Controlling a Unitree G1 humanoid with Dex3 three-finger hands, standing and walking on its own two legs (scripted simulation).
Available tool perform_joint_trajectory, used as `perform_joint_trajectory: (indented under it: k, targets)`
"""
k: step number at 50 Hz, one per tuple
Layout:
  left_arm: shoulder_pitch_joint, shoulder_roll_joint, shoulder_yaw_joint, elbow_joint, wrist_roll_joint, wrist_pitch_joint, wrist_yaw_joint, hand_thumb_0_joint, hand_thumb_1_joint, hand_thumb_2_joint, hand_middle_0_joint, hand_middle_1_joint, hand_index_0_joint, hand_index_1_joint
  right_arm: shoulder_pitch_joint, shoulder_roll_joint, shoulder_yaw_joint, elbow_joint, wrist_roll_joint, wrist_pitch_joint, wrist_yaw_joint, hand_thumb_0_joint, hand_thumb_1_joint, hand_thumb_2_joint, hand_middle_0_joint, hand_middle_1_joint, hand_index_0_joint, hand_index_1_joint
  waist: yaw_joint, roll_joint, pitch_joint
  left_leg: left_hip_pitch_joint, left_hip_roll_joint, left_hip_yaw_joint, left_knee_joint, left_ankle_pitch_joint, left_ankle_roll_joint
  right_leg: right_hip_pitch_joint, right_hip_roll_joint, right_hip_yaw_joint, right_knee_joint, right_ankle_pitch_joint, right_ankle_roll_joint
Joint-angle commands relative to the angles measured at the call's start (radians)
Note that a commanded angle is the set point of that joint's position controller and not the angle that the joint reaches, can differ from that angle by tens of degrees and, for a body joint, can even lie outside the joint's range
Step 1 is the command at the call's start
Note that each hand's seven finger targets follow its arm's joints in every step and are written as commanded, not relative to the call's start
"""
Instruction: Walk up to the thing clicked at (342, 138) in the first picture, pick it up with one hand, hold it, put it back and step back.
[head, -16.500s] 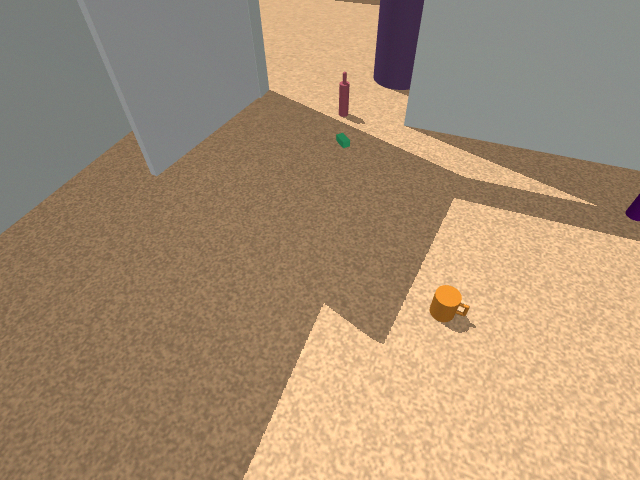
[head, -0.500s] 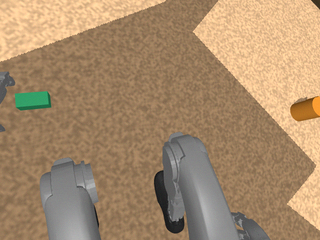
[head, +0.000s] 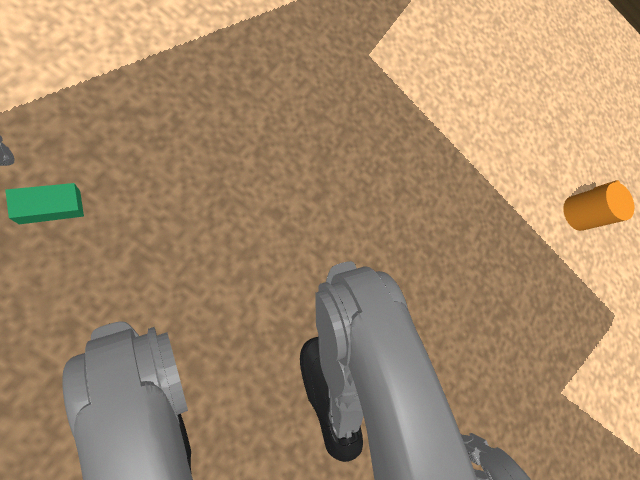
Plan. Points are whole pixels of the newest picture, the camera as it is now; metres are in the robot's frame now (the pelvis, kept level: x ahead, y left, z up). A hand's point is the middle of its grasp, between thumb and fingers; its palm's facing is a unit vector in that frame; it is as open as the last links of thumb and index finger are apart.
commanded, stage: rise first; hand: left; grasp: from above
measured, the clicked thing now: (46, 203) +0.51 +0.27 -0.30
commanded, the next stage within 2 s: approach in 0.62 s
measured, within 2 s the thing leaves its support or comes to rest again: neither
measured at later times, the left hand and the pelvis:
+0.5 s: hand out of the picture +0.46 +0.31 -0.17, palm faces -0.46 -0.04 -0.89, open 12.0 cm; pelvis +0.00 +0.00 +0.00, yaw +0 degrees
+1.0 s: hand out of the picture +0.48 +0.28 -0.17, palm faces -0.44 -0.02 -0.90, open 11.5 cm; pelvis +0.00 +0.00 +0.00, yaw +0 degrees
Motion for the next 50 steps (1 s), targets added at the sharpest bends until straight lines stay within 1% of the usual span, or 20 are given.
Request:
perform_joint_trajectory:
  k: [1, 2, 5, 8, 10, 13, 18, 20, 23, 29, 30, 32, 35, 36, 37, 38, 43, 47, 49, 50]
  targets:
    - [-0.286, 0.235, 0.017, -0.138, -0.023, 0.014, 0.037, 0.000, -0.208, 0.739, -0.376, -0.691, -0.372, -0.695, 0.209, -0.273, -0.088, -0.006, 0.002, 0.004, -0.012, 0.000, -0.909, -0.902, 0.200, 0.300, 0.200, 0.300, 0.001, 0.391, -0.675, 0.549, -0.003, 0.134, -0.262, 0.226, 0.048, 0.337, 0.026, -0.114, -0.212, 0.252, -0.090]
    - [-0.302, 0.246, 0.025, -0.162, -0.026, 0.014, 0.037, 0.000, -0.207, 0.738, -0.376, -0.686, -0.371, -0.690, 0.212, -0.275, -0.092, -0.004, 0.006, 0.004, -0.014, 0.000, -0.908, -0.901, 0.200, 0.300, 0.200, 0.300, 0.007, 0.390, -0.693, 0.562, -0.003, 0.133, -0.263, 0.227, 0.047, 0.331, 0.026, -0.113, -0.213, 0.251, -0.091]
    - [-0.319, 0.223, 0.010, -0.145, -0.033, 0.018, 0.032, 0.000, -0.198, 0.731, -0.382, -0.680, -0.378, -0.684, 0.220, -0.278, -0.089, -0.004, 0.007, 0.001, -0.009, 0.000, -0.910, -0.902, 0.200, 0.300, 0.200, 0.300, -0.018, 0.386, -0.654, 0.546, -0.001, 0.124, -0.265, 0.227, 0.047, 0.315, 0.024, -0.120, -0.209, 0.250, -0.091]
    - [-0.316, 0.231, 0.014, -0.152, -0.034, 0.017, 0.029, 0.000, -0.190, 0.723, -0.381, -0.689, -0.380, -0.689, 0.212, -0.279, -0.092, -0.008, 0.011, 0.003, -0.012, 0.000, -0.908, -0.901, 0.200, 0.300, 0.200, 0.300, 0.004, 0.409, -0.677, 0.574, -0.002, 0.124, -0.277, 0.219, 0.042, 0.303, 0.022, -0.119, -0.207, 0.236, -0.095]
    - [-0.309, 0.198, -0.008, -0.127, -0.029, 0.016, 0.020, 0.000, -0.189, 0.727, -0.397, -0.666, -0.390, -0.673, 0.216, -0.276, -0.092, -0.008, 0.009, 0.001, -0.009, 0.000, -0.909, -0.902, 0.200, 0.300, 0.200, 0.300, -0.019, 0.386, -0.643, 0.562, -0.001, 0.121, -0.278, 0.201, 0.043, 0.295, 0.025, -0.124, -0.213, 0.222, -0.094]
    - [-0.309, 0.223, 0.004, -0.143, -0.030, 0.012, 0.021, 0.000, -0.186, 0.725, -0.395, -0.668, -0.390, -0.673, 0.212, -0.276, -0.091, -0.016, 0.012, -0.002, -0.011, 0.000, -0.907, -0.901, 0.200, 0.300, 0.200, 0.300, 0.000, 0.409, -0.653, 0.562, -0.003, 0.127, -0.281, 0.192, 0.043, 0.307, 0.023, -0.118, -0.218, 0.215, -0.095]
    - [-0.330, 0.210, -0.009, -0.117, -0.027, 0.007, 0.021, 0.000, -0.180, 0.721, -0.407, -0.659, -0.399, -0.667, 0.219, -0.280, -0.087, -0.013, 0.012, -0.001, -0.012, 0.000, -0.909, -0.902, 0.200, 0.300, 0.200, 0.300, -0.022, 0.376, -0.629, 0.541, -0.004, 0.120, -0.281, 0.179, 0.047, 0.292, 0.023, -0.123, -0.221, 0.205, -0.093]
    - [-0.335, 0.245, 0.007, -0.136, -0.022, 0.004, 0.027, 0.000, -0.180, 0.722, -0.406, -0.657, -0.398, -0.665, 0.217, -0.281, -0.086, -0.016, 0.014, -0.001, -0.016, 0.000, -0.907, -0.901, 0.200, 0.300, 0.200, 0.300, -0.006, 0.378, -0.665, 0.546, -0.005, 0.124, -0.278, 0.179, 0.048, 0.308, 0.025, -0.121, -0.223, 0.206, -0.093]
    - [-0.325, 0.206, -0.009, -0.113, -0.018, 0.005, 0.033, 0.000, -0.158, 0.705, -0.421, -0.645, -0.415, -0.651, 0.213, -0.278, -0.085, -0.018, 0.010, -0.001, -0.016, 0.000, -0.906, -0.901, 0.200, 0.300, 0.200, 0.300, -0.015, 0.391, -0.654, 0.555, -0.005, 0.124, -0.285, 0.180, 0.045, 0.295, 0.024, -0.124, -0.221, 0.206, -0.094]
    - [-0.338, 0.248, 0.013, -0.124, -0.021, 0.020, 0.040, 0.000, -0.134, 0.679, -0.433, -0.639, -0.432, -0.641, 0.219, -0.281, -0.086, -0.018, 0.014, -0.008, -0.017, 0.000, -0.908, -0.901, 0.200, 0.300, 0.200, 0.300, -0.011, 0.392, -0.660, 0.545, -0.004, 0.130, -0.276, 0.204, 0.048, 0.309, 0.022, -0.117, -0.221, 0.230, -0.093]
    - [-0.303, 0.222, 0.001, -0.091, -0.019, 0.026, 0.037, 0.000, -0.145, 0.689, -0.434, -0.630, -0.428, -0.636, 0.216, -0.277, -0.085, -0.018, 0.013, -0.010, -0.017, 0.000, -0.908, -0.901, 0.200, 0.300, 0.200, 0.300, -0.010, 0.377, -0.642, 0.547, -0.003, 0.128, -0.278, 0.198, 0.046, 0.298, 0.023, -0.118, -0.218, 0.223, -0.095]
    - [-0.335, 0.217, -0.002, -0.109, -0.023, 0.023, 0.036, 0.000, -0.137, 0.681, -0.432, -0.638, -0.430, -0.641, 0.222, -0.281, -0.084, -0.017, 0.013, -0.011, -0.015, 0.000, -0.907, -0.901, 0.200, 0.300, 0.200, 0.300, -0.023, 0.398, -0.636, 0.551, -0.003, 0.123, -0.281, 0.202, 0.044, 0.287, 0.022, -0.122, -0.214, 0.224, -0.096]
    - [-0.326, 0.247, 0.013, -0.153, -0.028, 0.019, 0.034, 0.000, -0.125, 0.673, -0.444, -0.625, -0.442, -0.628, 0.218, -0.279, -0.088, -0.027, 0.016, -0.013, -0.016, 0.000, -0.907, -0.901, 0.200, 0.300, 0.200, 0.300, 0.002, 0.419, -0.705, 0.570, -0.005, 0.130, -0.279, 0.214, 0.042, 0.323, 0.023, -0.114, -0.213, 0.233, -0.097]
    - [-0.309, 0.227, 0.004, -0.126, -0.024, 0.023, 0.029, 0.000, -0.170, 0.723, -0.479, -0.566, -0.444, -0.604, 0.222, -0.276, -0.089, -0.022, 0.014, -0.014, -0.015, 0.000, -0.912, -0.902, 0.200, 0.300, 0.200, 0.300, -0.007, 0.398, -0.678, 0.555, -0.005, 0.131, -0.279, 0.199, 0.045, 0.317, 0.023, -0.116, -0.215, 0.224, -0.095]
    - [-0.304, 0.205, -0.006, -0.115, -0.029, 0.026, 0.023, 0.000, -0.109, 0.654, -0.438, -0.646, -0.448, -0.659, 0.226, -0.273, -0.092, -0.019, 0.015, -0.014, -0.013, 0.000, -0.907, -0.896, 0.200, 0.300, 0.200, 0.300, -0.016, 0.377, -0.649, 0.536, -0.004, 0.134, -0.273, 0.187, 0.049, 0.313, 0.024, -0.114, -0.228, 0.217, -0.092]
    - [-0.351, 0.214, -0.002, -0.172, -0.032, 0.019, 0.023, 0.000, -0.108, 0.657, -0.439, -0.668, -0.448, -0.659, 0.234, -0.276, -0.090, -0.020, 0.013, -0.012, -0.014, 0.000, -0.905, -0.895, 0.200, 0.300, 0.200, 0.300, -0.023, 0.386, -0.680, 0.538, -0.004, 0.132, -0.276, 0.189, 0.049, 0.327, 0.024, -0.116, -0.231, 0.219, -0.092]
    - [-0.416, 0.120, -0.062, -0.189, -0.051, 0.019, 0.020, 0.000, -0.123, 0.662, -0.418, -0.701, -0.432, -0.687, 0.245, -0.274, -0.094, -0.010, 0.017, -0.017, -0.015, 0.000, -0.906, -0.896, 0.200, 0.300, 0.200, 0.300, -0.053, 0.409, -0.668, 0.566, 0.001, 0.119, -0.288, 0.176, 0.041, 0.284, 0.023, -0.126, -0.229, 0.211, -0.097]
    - [-0.474, 0.064, -0.106, -0.119, -0.032, 0.038, 0.035, 0.000, -0.130, 0.684, -0.425, -0.691, -0.433, -0.683, 0.263, -0.279, -0.084, 0.000, 0.012, -0.022, -0.019, 0.000, -0.906, -0.896, 0.200, 0.300, 0.200, 0.300, -0.096, 0.385, -0.642, 0.561, 0.002, 0.116, -0.273, 0.179, 0.045, 0.270, 0.028, -0.131, -0.232, 0.225, -0.095]
    - [-0.484, 0.084, -0.107, -0.087, -0.018, 0.054, 0.046, 0.000, -0.119, 0.682, -0.437, -0.689, -0.445, -0.682, 0.259, -0.279, -0.074, 0.000, 0.009, -0.025, -0.022, 0.000, -0.908, -0.896, 0.200, 0.300, 0.200, 0.300, -0.084, 0.418, -0.640, 0.566, 0.001, 0.121, -0.281, 0.186, 0.041, 0.270, 0.028, -0.129, -0.225, 0.230, -0.100]
    - [-0.514, 0.118, -0.088, -0.096, -0.013, 0.062, 0.053, 0.000, -0.125, 0.684, -0.423, -0.700, -0.434, -0.689, 0.265, -0.285, -0.074, -0.001, 0.009, -0.027, -0.023, 0.000, -0.906, -0.896, 0.200, 0.300, 0.200, 0.300, -0.082, 0.420, -0.661, 0.569, 0.003, 0.121, -0.277, 0.201, 0.042, 0.275, 0.028, -0.130, -0.224, 0.242, -0.097]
